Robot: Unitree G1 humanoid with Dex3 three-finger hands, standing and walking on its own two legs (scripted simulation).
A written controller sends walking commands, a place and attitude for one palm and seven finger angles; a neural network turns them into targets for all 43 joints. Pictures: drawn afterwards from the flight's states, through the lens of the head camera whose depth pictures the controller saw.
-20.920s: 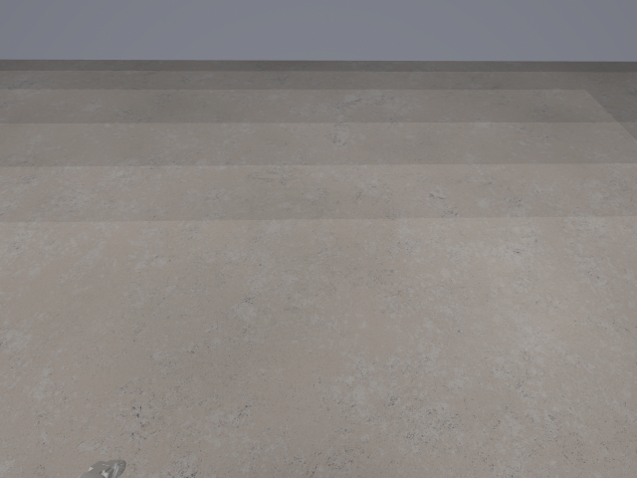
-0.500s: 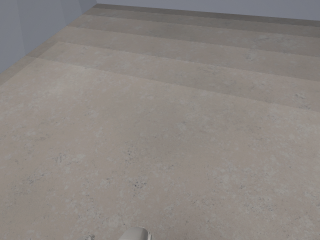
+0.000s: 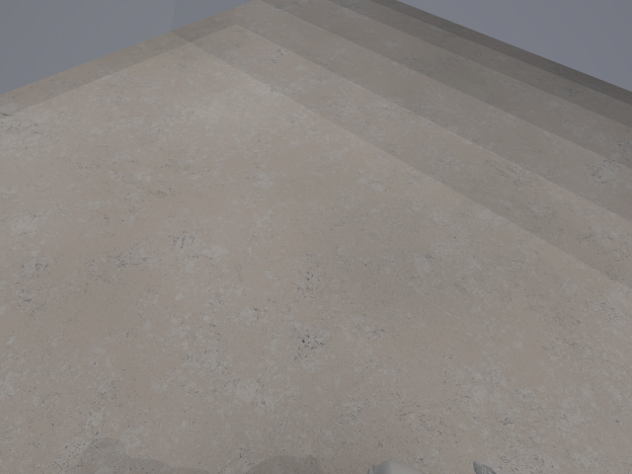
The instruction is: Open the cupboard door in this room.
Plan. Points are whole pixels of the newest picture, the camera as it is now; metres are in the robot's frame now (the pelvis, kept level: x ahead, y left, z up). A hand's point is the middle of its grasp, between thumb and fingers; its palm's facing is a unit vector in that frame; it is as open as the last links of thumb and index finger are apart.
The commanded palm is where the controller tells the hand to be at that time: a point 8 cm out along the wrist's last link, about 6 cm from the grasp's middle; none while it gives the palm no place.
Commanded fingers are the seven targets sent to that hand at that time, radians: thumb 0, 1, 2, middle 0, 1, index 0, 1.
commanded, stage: turn or walk to find it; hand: left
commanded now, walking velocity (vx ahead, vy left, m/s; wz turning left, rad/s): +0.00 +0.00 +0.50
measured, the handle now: out of the picture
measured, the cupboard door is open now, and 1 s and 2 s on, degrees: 0 0 0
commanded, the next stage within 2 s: none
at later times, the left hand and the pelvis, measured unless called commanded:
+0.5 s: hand out of the picture +0.03 +0.16 -0.14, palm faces +0.26 -0.92 -0.29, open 7.4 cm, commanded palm none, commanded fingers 0.00 0.90 0.90 -0.20 -0.30 -0.20 -0.30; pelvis -0.01 -0.05 +0.00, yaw +16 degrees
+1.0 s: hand out of the picture -0.09 +0.20 -0.17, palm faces +0.55 -0.79 -0.27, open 7.4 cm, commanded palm none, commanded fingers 0.00 0.90 0.90 -0.20 -0.30 -0.20 -0.30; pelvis -0.03 -0.02 +0.00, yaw +31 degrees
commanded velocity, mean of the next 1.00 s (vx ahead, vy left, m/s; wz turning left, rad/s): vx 0.00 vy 0.00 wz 0.50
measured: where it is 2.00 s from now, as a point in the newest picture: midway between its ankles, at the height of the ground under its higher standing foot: outside the picture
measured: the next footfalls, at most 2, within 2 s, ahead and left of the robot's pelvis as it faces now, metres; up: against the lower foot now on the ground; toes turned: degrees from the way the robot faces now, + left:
right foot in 0.32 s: +0.05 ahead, -0.14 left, +0.00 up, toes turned +6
left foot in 0.78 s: -0.05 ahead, +0.10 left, +0.00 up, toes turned +30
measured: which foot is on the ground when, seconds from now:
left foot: down 0.00-0.32, up 0.34-0.76, down 0.78-1.00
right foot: up 0.00-0.30, down 0.32-0.78, up 0.80-1.00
